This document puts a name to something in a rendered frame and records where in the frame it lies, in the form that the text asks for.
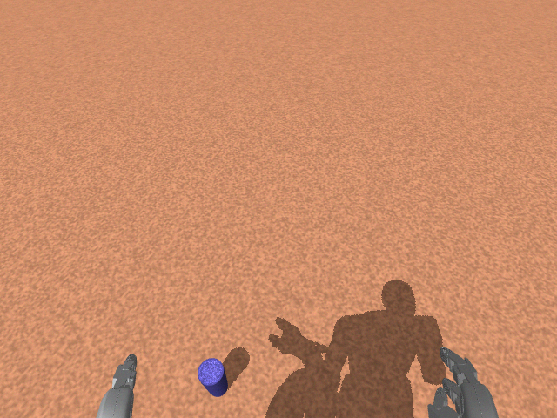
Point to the left robot hand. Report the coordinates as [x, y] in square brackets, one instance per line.
[118, 401]

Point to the cup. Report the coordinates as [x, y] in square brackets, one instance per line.
[211, 374]

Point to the right robot hand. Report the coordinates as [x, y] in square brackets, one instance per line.
[471, 398]

